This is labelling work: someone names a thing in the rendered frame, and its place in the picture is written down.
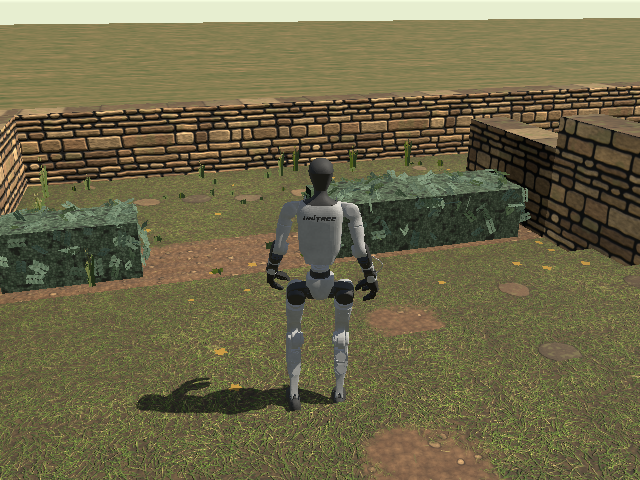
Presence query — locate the left robot thigh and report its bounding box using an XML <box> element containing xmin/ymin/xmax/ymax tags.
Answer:
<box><xmin>286</xmin><ymin>279</ymin><xmax>307</xmax><ymax>349</ymax></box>

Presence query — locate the left robot forearm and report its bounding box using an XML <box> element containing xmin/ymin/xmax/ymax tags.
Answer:
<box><xmin>266</xmin><ymin>240</ymin><xmax>283</xmax><ymax>275</ymax></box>

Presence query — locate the right robot forearm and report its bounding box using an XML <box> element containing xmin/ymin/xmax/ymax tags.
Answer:
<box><xmin>357</xmin><ymin>243</ymin><xmax>377</xmax><ymax>283</ymax></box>

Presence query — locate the left robot shin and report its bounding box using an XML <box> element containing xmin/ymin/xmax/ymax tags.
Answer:
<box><xmin>286</xmin><ymin>332</ymin><xmax>301</xmax><ymax>400</ymax></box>

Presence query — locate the right robot upper arm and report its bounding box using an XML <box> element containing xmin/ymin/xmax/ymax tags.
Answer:
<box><xmin>341</xmin><ymin>202</ymin><xmax>367</xmax><ymax>258</ymax></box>

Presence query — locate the left robot upper arm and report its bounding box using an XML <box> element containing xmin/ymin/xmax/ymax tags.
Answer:
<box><xmin>272</xmin><ymin>201</ymin><xmax>300</xmax><ymax>255</ymax></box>

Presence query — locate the right robot hand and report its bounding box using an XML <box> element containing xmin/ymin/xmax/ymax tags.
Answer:
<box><xmin>355</xmin><ymin>279</ymin><xmax>379</xmax><ymax>301</ymax></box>

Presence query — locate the left robot hand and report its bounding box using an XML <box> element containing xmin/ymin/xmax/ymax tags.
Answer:
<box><xmin>267</xmin><ymin>271</ymin><xmax>290</xmax><ymax>290</ymax></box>

